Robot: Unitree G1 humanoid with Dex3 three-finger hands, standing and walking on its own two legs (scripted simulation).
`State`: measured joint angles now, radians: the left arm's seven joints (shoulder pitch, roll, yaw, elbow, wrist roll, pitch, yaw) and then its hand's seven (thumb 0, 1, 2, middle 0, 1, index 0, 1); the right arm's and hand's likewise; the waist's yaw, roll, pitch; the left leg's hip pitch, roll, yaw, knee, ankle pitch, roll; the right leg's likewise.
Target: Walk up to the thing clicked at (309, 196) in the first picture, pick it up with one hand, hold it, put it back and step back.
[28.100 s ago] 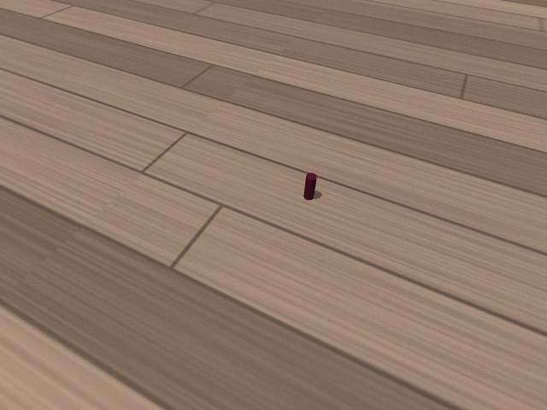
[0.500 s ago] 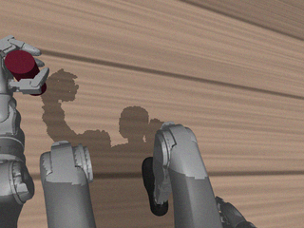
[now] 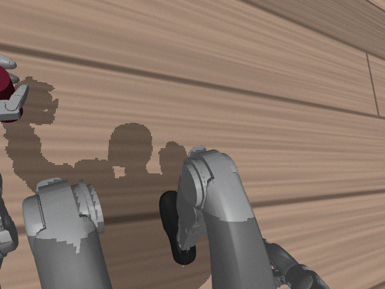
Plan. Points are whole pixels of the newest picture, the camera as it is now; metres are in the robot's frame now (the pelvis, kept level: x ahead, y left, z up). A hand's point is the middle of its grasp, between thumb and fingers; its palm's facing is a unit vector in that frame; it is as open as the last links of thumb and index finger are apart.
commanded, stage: lower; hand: left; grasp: from the side
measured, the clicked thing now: out of the picture +0.49 +0.24 -0.17
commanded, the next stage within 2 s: loosen in 0.84 s
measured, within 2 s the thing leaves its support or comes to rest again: rests again in 1.24 s
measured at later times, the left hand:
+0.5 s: hand (12, 93) +0.50 +0.22 -0.17, palm faces +0.14 -0.99 -0.05, open 6.9 cm
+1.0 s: hand (15, 96) +0.50 +0.22 -0.19, palm faces +0.15 -0.99 -0.03, open 6.9 cm
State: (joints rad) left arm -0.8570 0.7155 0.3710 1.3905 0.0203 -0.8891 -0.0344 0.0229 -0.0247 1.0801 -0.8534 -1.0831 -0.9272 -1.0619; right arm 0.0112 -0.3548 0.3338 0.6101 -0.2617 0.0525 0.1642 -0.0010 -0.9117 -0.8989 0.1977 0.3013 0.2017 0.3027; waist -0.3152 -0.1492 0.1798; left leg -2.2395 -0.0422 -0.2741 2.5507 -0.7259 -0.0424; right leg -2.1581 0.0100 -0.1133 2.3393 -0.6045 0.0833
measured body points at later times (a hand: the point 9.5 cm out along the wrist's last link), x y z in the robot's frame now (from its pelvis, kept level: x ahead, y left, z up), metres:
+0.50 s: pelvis +0.00 +0.01 +0.00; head +0.27 +0.17 +0.32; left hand +0.48 +0.27 -0.17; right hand +0.10 -0.25 -0.05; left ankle +0.07 +0.13 -0.27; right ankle +0.14 -0.14 -0.27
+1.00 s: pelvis -0.01 +0.02 +0.00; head +0.27 +0.19 +0.31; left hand +0.48 +0.27 -0.19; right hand +0.09 -0.25 -0.03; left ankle +0.07 +0.13 -0.27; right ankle +0.14 -0.14 -0.27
